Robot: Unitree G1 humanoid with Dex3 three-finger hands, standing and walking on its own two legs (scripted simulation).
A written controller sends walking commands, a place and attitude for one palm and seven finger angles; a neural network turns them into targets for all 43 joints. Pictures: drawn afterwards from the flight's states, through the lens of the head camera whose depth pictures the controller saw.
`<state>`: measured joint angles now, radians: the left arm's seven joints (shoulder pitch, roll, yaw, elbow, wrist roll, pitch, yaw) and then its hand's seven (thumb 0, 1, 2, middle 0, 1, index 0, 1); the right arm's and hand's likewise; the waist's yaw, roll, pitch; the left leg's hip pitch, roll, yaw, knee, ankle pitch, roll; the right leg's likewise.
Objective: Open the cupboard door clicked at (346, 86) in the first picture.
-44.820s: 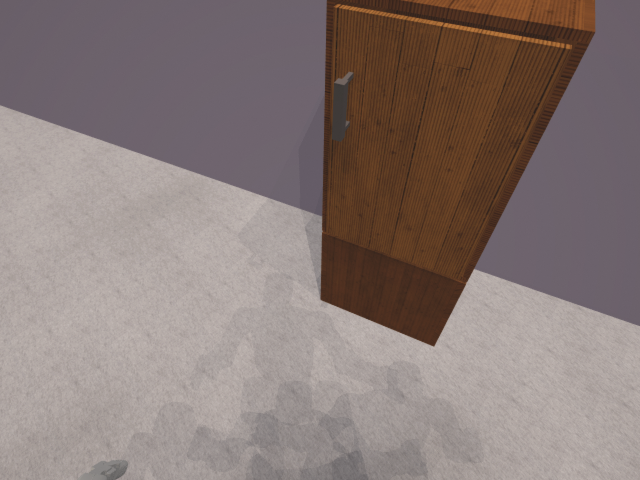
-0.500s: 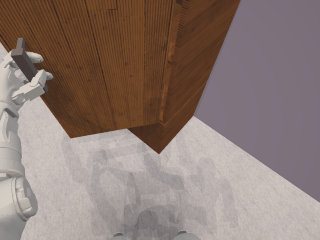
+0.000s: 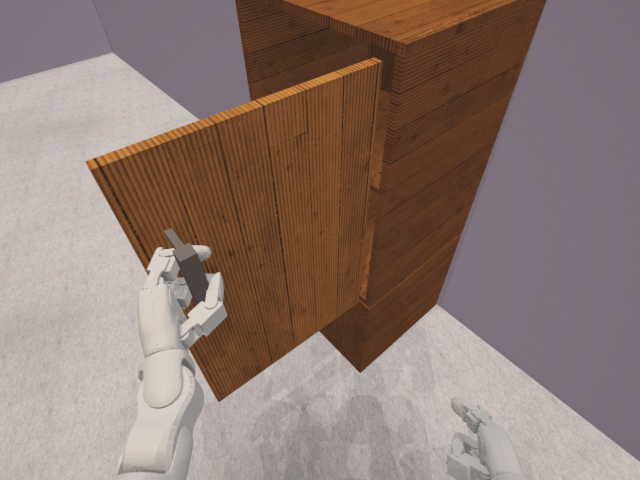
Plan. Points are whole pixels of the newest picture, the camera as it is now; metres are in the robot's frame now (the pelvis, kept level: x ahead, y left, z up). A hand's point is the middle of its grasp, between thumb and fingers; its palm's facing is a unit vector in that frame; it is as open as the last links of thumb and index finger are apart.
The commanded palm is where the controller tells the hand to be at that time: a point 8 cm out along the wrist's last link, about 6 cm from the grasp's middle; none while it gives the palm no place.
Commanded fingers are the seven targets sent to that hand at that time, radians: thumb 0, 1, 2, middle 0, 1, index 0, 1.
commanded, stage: pull the door open along its arc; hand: left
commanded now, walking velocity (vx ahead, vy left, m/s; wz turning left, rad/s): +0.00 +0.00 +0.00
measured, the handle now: (190, 274) +0.35 +0.18 +0.09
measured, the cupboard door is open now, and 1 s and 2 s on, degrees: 87 89 91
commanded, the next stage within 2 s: open thumb and fingers to let go in 0.04 s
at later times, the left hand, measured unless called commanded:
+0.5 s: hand (232, 306) +0.30 +0.12 +0.09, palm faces +0.38 -0.93 +0.00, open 9.2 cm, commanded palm +0.26 +0.17 +0.08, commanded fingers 0.00 -0.43 0.33 -0.31 -1.21 -0.31 -1.21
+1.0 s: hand (225, 304) +0.31 +0.13 +0.08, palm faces +0.33 -0.94 +0.00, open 14.5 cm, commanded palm +0.27 +0.18 +0.08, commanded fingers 0.00 -0.50 0.30 -0.15 -0.30 -0.15 -0.30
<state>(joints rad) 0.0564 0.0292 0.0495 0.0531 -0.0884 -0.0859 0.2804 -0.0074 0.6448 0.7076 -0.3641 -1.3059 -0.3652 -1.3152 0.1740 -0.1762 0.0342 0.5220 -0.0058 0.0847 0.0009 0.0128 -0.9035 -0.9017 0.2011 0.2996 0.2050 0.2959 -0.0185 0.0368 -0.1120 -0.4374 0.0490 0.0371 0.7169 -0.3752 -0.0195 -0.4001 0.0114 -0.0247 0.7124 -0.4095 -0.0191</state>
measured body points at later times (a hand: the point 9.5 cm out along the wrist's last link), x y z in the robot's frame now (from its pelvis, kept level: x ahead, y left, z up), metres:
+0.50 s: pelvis -0.01 -0.02 +0.00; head -0.01 -0.05 +0.45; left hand +0.28 +0.17 +0.09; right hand +0.14 -0.25 -0.12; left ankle -0.01 +0.13 -0.72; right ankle -0.03 -0.11 -0.72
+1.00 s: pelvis -0.02 +0.01 +0.00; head -0.01 +0.00 +0.45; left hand +0.28 +0.18 +0.09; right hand +0.15 -0.20 -0.11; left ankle -0.01 +0.13 -0.72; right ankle -0.03 -0.11 -0.72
